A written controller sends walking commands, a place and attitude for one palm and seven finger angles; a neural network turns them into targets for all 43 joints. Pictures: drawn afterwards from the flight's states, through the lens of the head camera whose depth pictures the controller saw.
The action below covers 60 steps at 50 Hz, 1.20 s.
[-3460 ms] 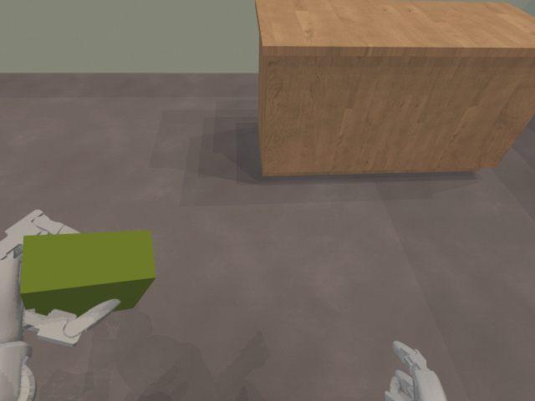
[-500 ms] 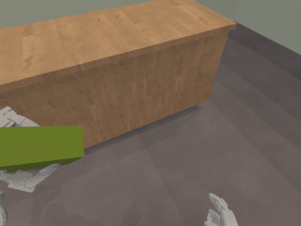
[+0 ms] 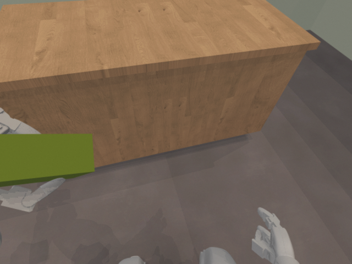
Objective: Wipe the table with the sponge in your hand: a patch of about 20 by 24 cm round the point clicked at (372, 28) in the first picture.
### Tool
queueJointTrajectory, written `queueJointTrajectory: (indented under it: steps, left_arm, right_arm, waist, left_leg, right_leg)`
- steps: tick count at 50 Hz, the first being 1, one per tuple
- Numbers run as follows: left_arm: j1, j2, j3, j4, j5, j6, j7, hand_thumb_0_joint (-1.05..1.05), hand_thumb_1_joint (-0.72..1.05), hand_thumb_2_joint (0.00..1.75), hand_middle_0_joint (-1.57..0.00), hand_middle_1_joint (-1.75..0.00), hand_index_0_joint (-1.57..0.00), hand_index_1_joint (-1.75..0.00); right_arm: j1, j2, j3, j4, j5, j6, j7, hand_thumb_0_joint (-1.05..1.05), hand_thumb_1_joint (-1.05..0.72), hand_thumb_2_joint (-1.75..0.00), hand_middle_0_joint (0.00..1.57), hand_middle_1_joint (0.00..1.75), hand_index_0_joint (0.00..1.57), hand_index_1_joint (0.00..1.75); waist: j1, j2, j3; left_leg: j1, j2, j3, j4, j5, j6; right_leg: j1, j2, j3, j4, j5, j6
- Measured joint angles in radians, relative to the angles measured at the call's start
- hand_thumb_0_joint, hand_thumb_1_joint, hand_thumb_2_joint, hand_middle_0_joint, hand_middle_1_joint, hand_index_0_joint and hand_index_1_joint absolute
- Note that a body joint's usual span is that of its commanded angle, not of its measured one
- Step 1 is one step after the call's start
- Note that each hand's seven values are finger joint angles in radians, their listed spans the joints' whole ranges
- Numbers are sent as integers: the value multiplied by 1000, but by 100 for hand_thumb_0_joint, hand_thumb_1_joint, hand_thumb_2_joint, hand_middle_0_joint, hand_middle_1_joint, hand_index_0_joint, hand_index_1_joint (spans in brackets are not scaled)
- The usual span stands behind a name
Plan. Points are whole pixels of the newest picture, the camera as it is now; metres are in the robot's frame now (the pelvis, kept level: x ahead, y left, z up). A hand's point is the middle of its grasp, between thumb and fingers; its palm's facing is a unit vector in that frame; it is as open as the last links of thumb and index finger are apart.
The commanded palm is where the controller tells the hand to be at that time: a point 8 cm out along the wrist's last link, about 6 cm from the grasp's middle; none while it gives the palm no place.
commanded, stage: walk to a spot facing it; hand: left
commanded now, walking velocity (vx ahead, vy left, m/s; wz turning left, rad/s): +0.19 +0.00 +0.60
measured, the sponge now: (55, 160) +0.25 +0.20 +0.18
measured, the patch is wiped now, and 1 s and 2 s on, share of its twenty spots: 0.00 0.00 0.00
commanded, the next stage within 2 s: none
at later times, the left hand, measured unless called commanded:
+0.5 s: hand (26, 190) +0.19 +0.21 +0.20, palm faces +0.60 -0.67 -0.44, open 9.8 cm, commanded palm +0.12 +0.24 +0.19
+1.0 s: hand out of the picture +0.07 +0.18 +0.19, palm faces +0.82 -0.39 -0.42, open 9.8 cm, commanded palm +0.00 +0.18 +0.19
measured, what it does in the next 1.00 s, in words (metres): steps to the right, turning left: right foot, then left foot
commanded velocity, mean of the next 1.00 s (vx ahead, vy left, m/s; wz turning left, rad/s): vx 0.04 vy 0.00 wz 0.60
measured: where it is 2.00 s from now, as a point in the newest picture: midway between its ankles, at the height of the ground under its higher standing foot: outside the picture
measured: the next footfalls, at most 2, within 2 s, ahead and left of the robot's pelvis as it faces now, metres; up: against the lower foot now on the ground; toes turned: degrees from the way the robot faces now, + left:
right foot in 0.18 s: +0.13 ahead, -0.17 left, +0.00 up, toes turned +0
left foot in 0.54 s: +0.06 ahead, +0.07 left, +0.00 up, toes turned +27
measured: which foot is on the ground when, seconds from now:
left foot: down 0.00-0.18, up 0.20-0.52, down 0.54-0.88, up 0.90-1.00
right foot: up 0.00-0.16, down 0.18-0.54, up 0.56-0.86, down 0.88-1.00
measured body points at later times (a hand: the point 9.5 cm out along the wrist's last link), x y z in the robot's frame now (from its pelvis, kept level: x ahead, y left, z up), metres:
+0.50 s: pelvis +0.05 -0.07 +0.01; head +0.08 -0.06 +0.46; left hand +0.15 +0.24 +0.22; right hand +0.31 -0.27 -0.05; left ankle +0.03 +0.06 -0.70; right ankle +0.09 -0.17 -0.72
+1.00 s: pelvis +0.04 -0.14 +0.02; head +0.07 -0.16 +0.46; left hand +0.02 +0.19 +0.21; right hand +0.30 -0.22 -0.10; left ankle -0.03 -0.01 -0.63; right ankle +0.09 -0.20 -0.72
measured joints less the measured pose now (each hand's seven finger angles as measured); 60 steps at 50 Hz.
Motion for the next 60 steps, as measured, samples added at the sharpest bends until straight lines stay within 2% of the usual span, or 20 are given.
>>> queueJointTrajectory:
  steps: [4, 9, 10, 12, 14, 16, 18, 24, 27, 28, 30, 33, 41, 43, 44, 47, 49, 51, 56, 60]
  left_arm:
    - [87, -30, -8, -55, -19, -9, -9, -1, -46, 98, -79, -132, -79, -133]
    - [103, -41, -17, -9, -13, 4, -9, -1, -46, 98, -79, -133, -79, -133]
    - [81, -47, -23, 12, -6, 12, -8, -1, -46, 98, -79, -133, -79, -133]
    - [20, -81, -60, 69, 0, 38, -4, -1, -46, 98, -79, -133, -79, -133]
    - [-11, -116, -85, 111, -1, 60, -2, -1, -46, 98, -79, -133, -79, -133]
    - [-10, -132, -99, 126, -1, 65, -1, -1, -46, 98, -79, -133, -79, -133]
    - [6, -123, -104, 111, -2, 63, -1, -1, -46, 98, -79, -133, -79, -133]
    - [80, -45, -67, -25, -17, 42, 16, -1, -46, 99, -79, -133, -79, -133]
    - [102, -21, -32, -87, -28, 31, 30, -1, -46, 99, -79, -133, -79, -133]
    - [94, -10, -20, -90, -34, 26, 32, -1, -46, 99, -79, -133, -79, -133]
    - [60, 0, -14, -53, -30, 13, 22, -1, -46, 99, -79, -133, -79, -133]
    - [43, -4, -22, -17, -13, 24, 2, -1, -46, 99, -79, -133, -79, -133]
    - [128, -20, -46, -59, -37, 37, -16, -1, -46, 99, -79, -133, -79, -133]
    - [114, -15, -41, -25, -38, 46, -17, -1, -46, 99, -79, -133, -78, -133]
    - [98, -17, -40, -3, -34, 51, -16, -1, -46, 99, -79, -133, -78, -133]
    - [34, -57, -71, 75, -26, 78, -10, -1, -46, 99, -79, -133, -78, -133]
    - [24, -89, -86, 108, -27, 88, -7, -1, -46, 99, -79, -133, -78, -133]
    - [30, -105, -97, 123, -25, 85, -4, -1, -46, 99, -79, -133, -78, -133]
    - [53, -80, -106, 106, -20, 64, 3, -1, -46, 99, -79, -133, -78, -133]
    - [78, -50, -86, 44, -24, 51, 17, -1, -46, 99, -79, -133, -78, -133]
  right_arm:
    - [48, 33, 36, 3, -2, -26, 7, 1, -90, -89, 20, 30, 20, 30]
    - [97, 35, 62, 24, -5, -32, -12, 1, -90, -89, 20, 30, 21, 30]
    - [94, 28, 63, 33, -6, -29, -15, 1, -90, -89, 20, 30, 21, 30]
    - [74, -4, 61, 75, -17, -21, -22, 1, -90, -89, 20, 30, 21, 30]
    - [51, -36, 55, 106, -25, -5, -23, 1, -90, -89, 20, 30, 21, 30]
    - [30, -59, 45, 110, -28, 8, -30, 1, -90, -89, 20, 30, 21, 30]
    - [15, -71, 31, 90, -28, 13, -40, 2, -90, -89, 20, 30, 21, 30]
    - [13, -99, -13, -20, -31, 22, -53, 1, -90, -89, 20, 30, 20, 30]
    - [21, -114, -24, -62, -28, 29, -53, 1, -90, -90, 20, 30, 20, 30]
    - [16, -106, -29, -62, -26, 27, -54, 1, -90, -90, 20, 30, 20, 30]
    - [12, -75, -28, -45, -23, 14, -45, 1, -90, -90, 20, 30, 20, 30]
    - [26, -31, -1, -18, -14, -7, -12, 1, -90, -90, 19, 30, 20, 30]
    - [74, 24, 62, 9, -16, -38, 13, 1, -90, -89, 20, 30, 20, 30]
    - [74, 22, 69, 20, -17, -29, 8, 1, -90, -89, 20, 30, 21, 30]
    - [71, 18, 70, 25, -15, -23, 5, 1, -90, -89, 20, 30, 21, 30]
    - [53, -11, 63, 73, -25, -2, -3, 1, -90, -89, 20, 30, 21, 30]
    - [49, -33, 58, 94, -29, 12, -6, 1, -90, -89, 20, 30, 21, 30]
    - [49, -50, 48, 94, -29, 17, -19, 1, -90, -89, 20, 30, 21, 30]
    - [50, -88, 11, 52, -38, 21, -47, 2, -90, -89, 20, 30, 20, 30]
    - [63, -111, -15, 15, -41, 25, -52, 1, -90, -89, 20, 30, 20, 30]
  waist:
    - [16, 48, -30]
    - [72, 99, -59]
    - [81, 100, -58]
    - [91, 104, -46]
    - [95, 94, -37]
    - [80, 80, -26]
    - [59, 56, -15]
    - [27, 4, -18]
    - [25, -3, -30]
    - [23, -18, -27]
    - [22, -29, -20]
    - [15, -10, -27]
    - [46, 68, -47]
    - [63, 86, -54]
    - [72, 95, -56]
    - [83, 101, -50]
    - [80, 89, -53]
    - [66, 73, -54]
    - [37, 33, -55]
    - [37, 10, -65]
  left_leg:
    - [21, 16, -67, -56, 19, -23]
    - [21, 23, -143, -16, -25, -43]
    - [-2, 19, -146, 50, -101, -34]
    - [-72, -7, -139, 286, -213, -36]
    - [-124, -26, -108, 494, -218, -51]
    - [-146, -26, -72, 586, -202, -68]
    - [-134, -17, -36, 546, -194, -74]
    - [-2, 2, 37, 145, -194, -67]
    - [91, -14, 46, -70, -47, -48]
    - [85, -25, 45, -69, -1, -26]
    - [64, -31, 20, -28, -26, -6]
    - [52, -20, -44, -50, -23, -14]
    - [25, -21, -164, -110, 54, -49]
    - [9, -28, -185, -91, 53, -55]
    - [-11, -29, -188, -55, 19, -47]
    - [-116, -58, -164, 272, -156, -50]
    - [-165, -66, -126, 474, -143, -68]
    - [-177, -58, -90, 563, -133, -82]
    - [-101, -19, -21, 401, -132, -77]
    - [-9, -1, 21, 190, -176, -57]
  right_leg:
    - [19, 5, -19, -256, 76, 10]
    - [190, 48, -57, -591, 120, 11]
    - [197, 46, -63, -611, 221, -17]
    - [202, 23, -92, -562, 226, -66]
    - [228, -2, -108, -567, 196, -83]
    - [260, -20, -129, -605, 200, -82]
    - [281, -36, -151, -642, 216, -81]
    - [259, -63, -207, -645, 213, -82]
    - [210, -82, -223, -547, 166, -67]
    - [178, -92, -194, -473, 143, -48]
    - [111, -52, -93, -286, 2, -15]
    - [47, 19, -26, -158, -16, 8]
    - [140, 85, -9, -422, 41, 23]
    - [213, 99, -19, -547, 51, 14]
    - [240, 104, -28, -612, 106, -21]
    - [249, 78, -62, -611, 195, -109]
    - [276, 54, -79, -645, 198, -120]
    - [302, 34, -100, -690, 217, -119]
    - [308, -5, -153, -742, 252, -120]
    - [281, -24, -193, -729, 251, -119]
